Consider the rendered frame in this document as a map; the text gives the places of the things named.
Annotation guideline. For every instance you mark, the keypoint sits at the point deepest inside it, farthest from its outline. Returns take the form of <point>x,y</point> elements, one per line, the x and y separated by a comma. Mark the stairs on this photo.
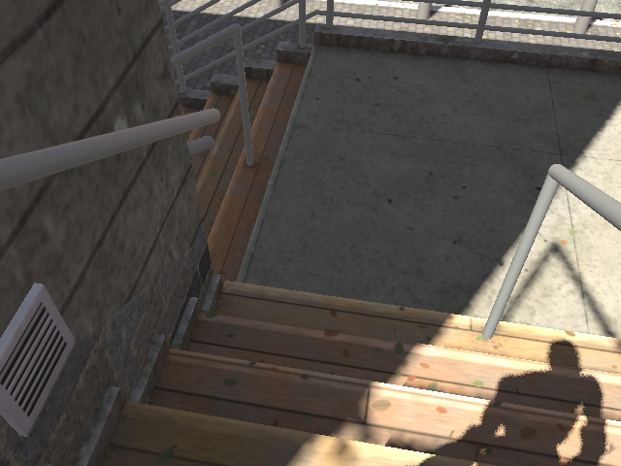
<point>230,192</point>
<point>279,377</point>

